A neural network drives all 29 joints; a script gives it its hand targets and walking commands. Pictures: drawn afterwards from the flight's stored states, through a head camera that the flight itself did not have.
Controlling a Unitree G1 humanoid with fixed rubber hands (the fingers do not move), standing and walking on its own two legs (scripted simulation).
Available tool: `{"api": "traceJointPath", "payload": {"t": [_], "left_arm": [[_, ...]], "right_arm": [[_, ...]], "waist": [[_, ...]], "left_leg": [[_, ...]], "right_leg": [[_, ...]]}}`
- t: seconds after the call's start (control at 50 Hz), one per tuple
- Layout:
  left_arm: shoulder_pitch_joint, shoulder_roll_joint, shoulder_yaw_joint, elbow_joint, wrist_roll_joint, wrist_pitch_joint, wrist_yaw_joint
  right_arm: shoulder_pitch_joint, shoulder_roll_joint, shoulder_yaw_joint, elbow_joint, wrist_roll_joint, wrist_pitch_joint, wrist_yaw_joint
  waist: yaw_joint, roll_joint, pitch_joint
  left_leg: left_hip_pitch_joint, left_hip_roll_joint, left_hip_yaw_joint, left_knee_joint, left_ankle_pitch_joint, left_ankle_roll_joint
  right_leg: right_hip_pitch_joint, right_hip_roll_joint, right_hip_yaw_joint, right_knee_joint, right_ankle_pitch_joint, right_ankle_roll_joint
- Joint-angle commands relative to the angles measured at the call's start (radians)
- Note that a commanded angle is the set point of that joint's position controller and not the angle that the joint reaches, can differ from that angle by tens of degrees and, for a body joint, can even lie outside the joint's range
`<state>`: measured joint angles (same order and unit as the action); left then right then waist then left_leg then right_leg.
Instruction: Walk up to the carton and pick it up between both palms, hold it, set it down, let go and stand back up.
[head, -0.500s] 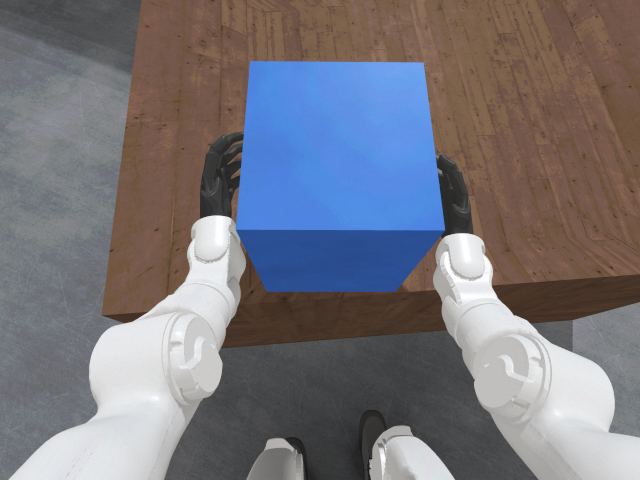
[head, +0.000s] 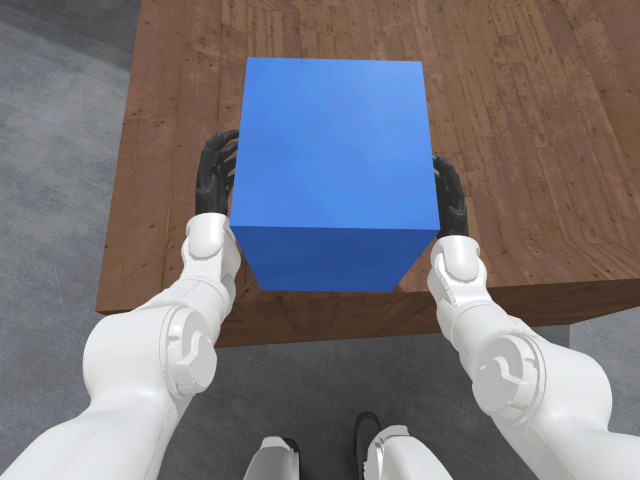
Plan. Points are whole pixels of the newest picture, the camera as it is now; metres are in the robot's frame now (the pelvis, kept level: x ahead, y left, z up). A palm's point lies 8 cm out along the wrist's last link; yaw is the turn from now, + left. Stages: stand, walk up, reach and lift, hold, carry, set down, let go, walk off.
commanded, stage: reach and lift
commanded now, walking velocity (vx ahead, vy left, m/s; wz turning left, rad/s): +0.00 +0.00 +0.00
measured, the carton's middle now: (330, 192) +0.48 +0.00 -0.04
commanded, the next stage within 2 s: none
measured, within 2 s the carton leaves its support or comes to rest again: leaves its support in 0.98 s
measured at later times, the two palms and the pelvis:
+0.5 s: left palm (215, 205) +0.45 +0.14 -0.01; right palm (449, 223) +0.42 -0.15 -0.02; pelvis +0.01 +0.00 +0.00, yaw -1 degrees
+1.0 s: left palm (222, 229) +0.42 +0.13 +0.00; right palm (467, 243) +0.39 -0.16 -0.01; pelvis +0.01 +0.00 +0.01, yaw +0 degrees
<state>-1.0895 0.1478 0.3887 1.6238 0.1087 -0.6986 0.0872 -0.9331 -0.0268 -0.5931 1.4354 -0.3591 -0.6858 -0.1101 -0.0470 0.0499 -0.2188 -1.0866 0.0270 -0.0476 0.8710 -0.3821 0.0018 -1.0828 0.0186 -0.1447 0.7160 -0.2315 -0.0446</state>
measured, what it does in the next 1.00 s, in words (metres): stands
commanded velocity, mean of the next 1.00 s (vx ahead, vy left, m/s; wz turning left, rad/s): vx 0.00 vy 0.00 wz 0.00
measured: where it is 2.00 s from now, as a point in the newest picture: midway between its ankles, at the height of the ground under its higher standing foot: outside the picture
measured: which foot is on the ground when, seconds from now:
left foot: down 0.00-1.00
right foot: down 0.00-1.00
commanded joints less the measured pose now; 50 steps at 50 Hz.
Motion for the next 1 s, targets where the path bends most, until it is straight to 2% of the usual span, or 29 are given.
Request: {"api": "traceJointPath", "payload": {"t": [0.0,0.16,0.26,0.32,0.48,0.76,0.78,0.92,0.98], "left_arm": [[-0.335,-0.618,-0.207,0.098,0.151,0.031,-0.169],[-0.311,-0.649,-0.245,0.118,0.122,0.019,-0.170],[-0.278,-0.677,-0.276,0.114,0.112,0.016,-0.163],[-0.268,-0.683,-0.291,0.107,0.106,0.014,-0.160],[-0.237,-0.708,-0.325,0.076,0.079,0.019,-0.149],[-0.272,-0.788,-0.421,-0.035,0.020,0.040,-0.125],[-0.281,-0.799,-0.435,-0.048,0.013,0.041,-0.124],[-0.351,-0.858,-0.509,-0.139,-0.046,0.045,-0.111],[-0.408,-0.882,-0.542,-0.194,-0.077,0.049,-0.108]], "right_arm": [[-0.471,0.544,0.253,0.085,-0.177,-0.040,0.159],[-0.474,0.540,0.296,0.099,-0.148,-0.072,0.151],[-0.474,0.531,0.321,0.101,-0.119,-0.088,0.148],[-0.478,0.528,0.346,0.084,-0.110,-0.094,0.145],[-0.471,0.514,0.381,0.046,-0.083,-0.093,0.135],[-0.502,0.566,0.477,-0.095,-0.005,-0.002,0.131],[-0.510,0.576,0.485,-0.114,0.002,0.006,0.132],[-0.566,0.651,0.580,-0.237,0.089,0.076,0.134],[-0.601,0.687,0.628,-0.298,0.133,0.117,0.134]], "waist": [[-0.041,0.069,-0.734],[-0.041,0.077,-0.751],[-0.041,0.076,-0.759],[-0.031,0.067,-0.771],[-0.033,0.062,-0.785],[-0.040,0.076,-0.836],[-0.049,0.081,-0.843],[-0.053,0.075,-0.859],[-0.054,0.070,-0.872]], "left_leg": [[0.309,-0.013,0.049,-0.047,0.501,-0.071],[0.342,-0.011,0.038,-0.029,0.549,-0.077],[0.408,-0.009,0.034,-0.024,0.628,-0.085],[0.400,-0.012,0.032,-0.025,0.638,-0.087],[0.457,-0.013,0.023,-0.019,0.707,-0.098],[0.527,-0.019,-0.004,-0.034,0.706,-0.104],[0.529,-0.022,-0.011,-0.035,0.701,-0.105],[0.529,-0.034,-0.034,-0.048,0.665,-0.095],[0.516,-0.041,-0.043,-0.063,0.606,-0.090]], "right_leg": [[0.544,0.011,0.037,0.029,0.535,-0.004],[0.526,0.020,0.038,0.029,0.565,-0.003],[0.517,0.037,0.033,0.018,0.602,-0.004],[0.540,0.042,0.038,0.020,0.629,-0.001],[0.555,0.055,0.039,0.014,0.675,0.004],[0.598,0.069,0.053,-0.008,0.645,0.011],[0.604,0.070,0.054,-0.005,0.644,0.012],[0.678,0.073,0.074,-0.002,0.640,0.029],[0.725,0.073,0.088,0.003,0.624,0.035]]}}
